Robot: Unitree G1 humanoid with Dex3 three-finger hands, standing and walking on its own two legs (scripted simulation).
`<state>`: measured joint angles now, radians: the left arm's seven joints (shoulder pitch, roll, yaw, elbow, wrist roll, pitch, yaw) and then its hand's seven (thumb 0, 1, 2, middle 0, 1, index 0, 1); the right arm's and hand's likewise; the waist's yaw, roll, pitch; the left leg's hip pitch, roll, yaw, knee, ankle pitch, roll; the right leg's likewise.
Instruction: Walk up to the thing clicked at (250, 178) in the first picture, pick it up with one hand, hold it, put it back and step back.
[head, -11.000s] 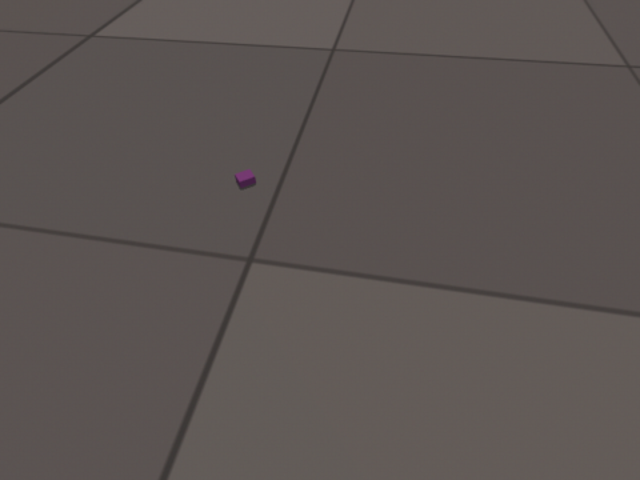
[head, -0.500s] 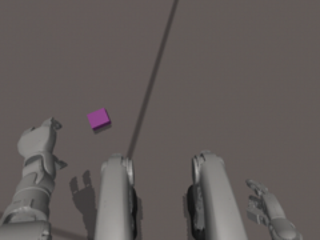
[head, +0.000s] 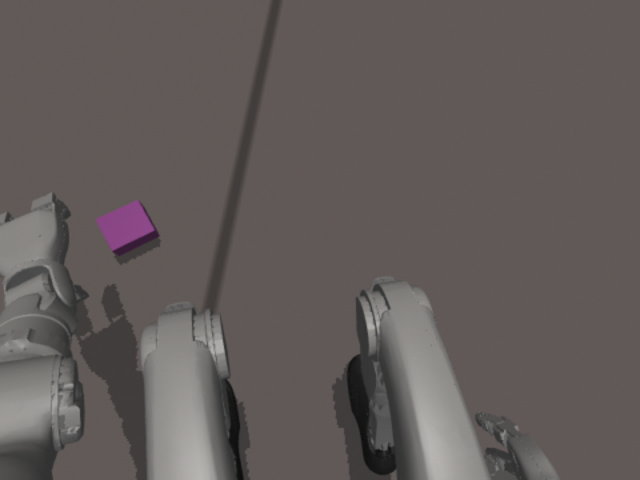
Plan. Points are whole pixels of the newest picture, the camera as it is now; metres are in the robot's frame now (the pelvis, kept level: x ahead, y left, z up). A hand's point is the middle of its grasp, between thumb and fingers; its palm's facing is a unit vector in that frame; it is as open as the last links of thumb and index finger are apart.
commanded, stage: rise first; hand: left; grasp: from above
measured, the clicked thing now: (128, 227) +0.51 +0.29 -0.35
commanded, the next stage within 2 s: none
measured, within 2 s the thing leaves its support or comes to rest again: neither
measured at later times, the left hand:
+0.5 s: hand (82, 250) +0.43 +0.31 -0.21, palm faces -0.37 -0.20 -0.91, open 12.7 cm
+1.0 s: hand (88, 245) +0.45 +0.31 -0.23, palm faces -0.37 -0.20 -0.91, open 12.8 cm
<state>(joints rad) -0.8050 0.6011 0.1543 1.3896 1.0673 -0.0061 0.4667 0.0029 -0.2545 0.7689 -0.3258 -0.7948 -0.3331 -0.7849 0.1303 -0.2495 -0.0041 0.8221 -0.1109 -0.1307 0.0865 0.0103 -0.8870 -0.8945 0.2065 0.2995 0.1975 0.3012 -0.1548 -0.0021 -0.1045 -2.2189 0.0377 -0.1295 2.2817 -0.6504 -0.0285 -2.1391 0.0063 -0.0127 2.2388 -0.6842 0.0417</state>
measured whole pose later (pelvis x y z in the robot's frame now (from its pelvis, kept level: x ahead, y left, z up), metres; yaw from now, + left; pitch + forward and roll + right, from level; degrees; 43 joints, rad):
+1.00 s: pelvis +0.01 +0.00 -0.05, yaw -3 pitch +32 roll -8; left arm -0.92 0.72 0.23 1.51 1.09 -0.04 0.51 0.00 -0.29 0.77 -0.31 -0.81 -0.31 -0.80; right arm 0.11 -0.28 0.06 0.80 -0.16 -0.13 0.20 0.01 -0.90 -0.90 0.20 0.30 0.20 0.30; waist -0.21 -0.03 0.00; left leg -2.34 0.04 -0.19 2.46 -0.70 -0.04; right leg -2.25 0.04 -0.04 2.39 -0.71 0.05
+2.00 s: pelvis +0.01 +0.00 -0.05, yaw -4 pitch +31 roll -9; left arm -0.98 0.81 0.24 1.55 1.09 -0.04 0.44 0.00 -0.31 0.79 -0.34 -0.75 -0.32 -0.77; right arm 0.13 -0.30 0.10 0.77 -0.16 -0.14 0.24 0.01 -0.90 -0.90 0.20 0.30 0.19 0.30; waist -0.24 -0.02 0.02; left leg -2.35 0.03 -0.21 2.48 -0.69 -0.03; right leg -2.24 0.04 -0.06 2.38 -0.70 0.07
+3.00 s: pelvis +0.01 +0.00 -0.05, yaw -5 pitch +33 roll -9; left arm -1.24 0.81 0.19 1.71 1.12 0.08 0.53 0.00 -0.46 0.92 -0.24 -0.83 -0.20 -0.86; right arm 0.16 -0.32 0.15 0.76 -0.18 -0.16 0.23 0.01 -0.90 -0.89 0.20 0.30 0.19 0.30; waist -0.35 0.00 0.01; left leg -2.37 0.04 -0.21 2.46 -0.68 -0.04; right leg -2.28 0.05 -0.06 2.36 -0.67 0.07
